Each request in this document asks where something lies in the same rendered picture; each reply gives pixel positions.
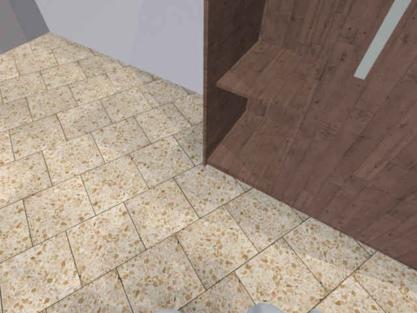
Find handle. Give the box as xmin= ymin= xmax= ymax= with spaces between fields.
xmin=354 ymin=0 xmax=411 ymax=80

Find wardrobe door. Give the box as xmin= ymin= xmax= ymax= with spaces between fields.
xmin=268 ymin=0 xmax=417 ymax=268

